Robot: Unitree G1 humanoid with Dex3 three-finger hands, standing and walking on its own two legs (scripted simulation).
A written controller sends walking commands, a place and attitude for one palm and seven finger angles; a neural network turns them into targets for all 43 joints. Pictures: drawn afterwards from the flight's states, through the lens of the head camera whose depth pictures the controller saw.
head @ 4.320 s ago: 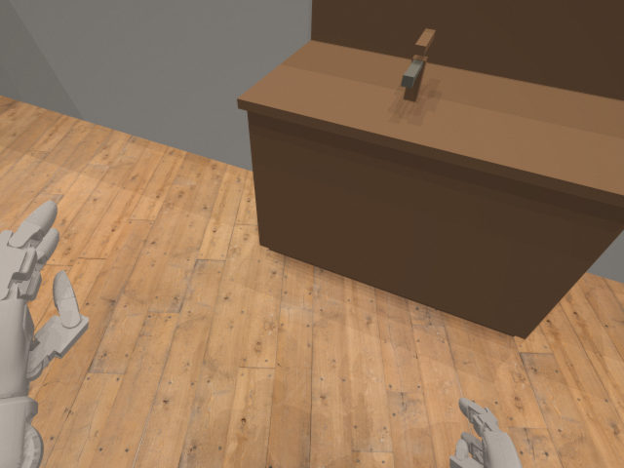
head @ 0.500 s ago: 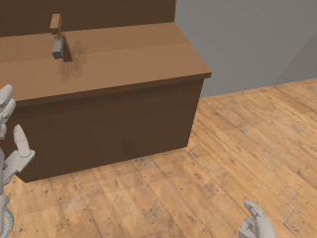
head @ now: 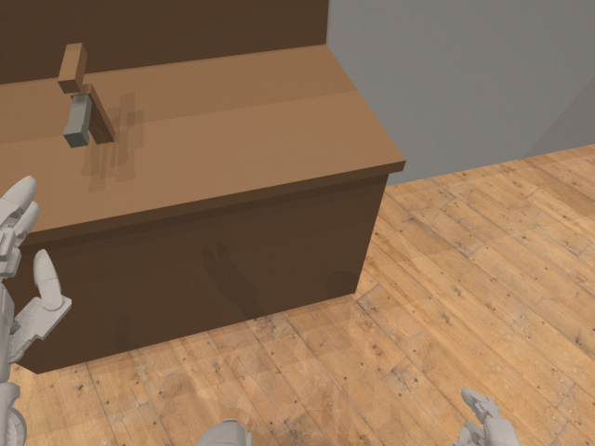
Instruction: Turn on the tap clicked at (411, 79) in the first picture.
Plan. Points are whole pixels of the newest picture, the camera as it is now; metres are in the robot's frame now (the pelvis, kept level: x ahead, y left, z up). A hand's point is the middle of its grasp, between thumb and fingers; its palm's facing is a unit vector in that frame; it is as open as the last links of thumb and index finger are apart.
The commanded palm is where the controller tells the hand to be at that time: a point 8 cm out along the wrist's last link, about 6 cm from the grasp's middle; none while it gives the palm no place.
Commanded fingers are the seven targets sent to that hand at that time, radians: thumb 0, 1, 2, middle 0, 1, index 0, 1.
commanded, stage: take the last steps up to it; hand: left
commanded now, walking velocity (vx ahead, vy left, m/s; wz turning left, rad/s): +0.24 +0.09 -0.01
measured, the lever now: (76, 135) +0.56 +0.42 +0.08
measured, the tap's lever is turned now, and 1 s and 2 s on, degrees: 0 0 0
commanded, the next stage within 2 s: come to a stop and stand still in 0.40 s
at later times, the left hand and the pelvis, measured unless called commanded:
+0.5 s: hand (85, 213) +0.32 +0.25 +0.17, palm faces +0.41 -0.80 -0.44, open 7.4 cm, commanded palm +0.27 +0.30 +0.18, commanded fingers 0.00 0.90 0.90 -0.20 -0.30 -0.20 -0.30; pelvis +0.10 +0.02 -0.01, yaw -1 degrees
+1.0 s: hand (91, 204) +0.33 +0.25 +0.17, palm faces +0.33 -0.84 -0.43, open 7.4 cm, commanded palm +0.28 +0.30 +0.18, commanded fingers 0.00 0.90 0.90 -0.20 -0.30 -0.20 -0.30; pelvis +0.11 +0.03 +0.00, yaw -3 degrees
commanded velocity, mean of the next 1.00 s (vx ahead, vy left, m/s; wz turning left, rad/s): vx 0.04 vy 0.01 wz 0.00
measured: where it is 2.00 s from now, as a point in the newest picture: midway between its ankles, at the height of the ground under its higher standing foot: outside the picture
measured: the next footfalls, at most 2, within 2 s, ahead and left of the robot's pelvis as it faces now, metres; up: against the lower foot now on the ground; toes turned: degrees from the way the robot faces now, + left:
left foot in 0.10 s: +0.14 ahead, +0.16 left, +0.00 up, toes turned +8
right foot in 0.38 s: +0.15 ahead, -0.07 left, +0.00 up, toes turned -8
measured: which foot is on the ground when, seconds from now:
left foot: up 0.00-0.08, down 0.10-0.40, up 0.42-0.66, down 0.68-1.00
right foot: down 0.00-0.10, up 0.12-0.36, down 0.38-1.00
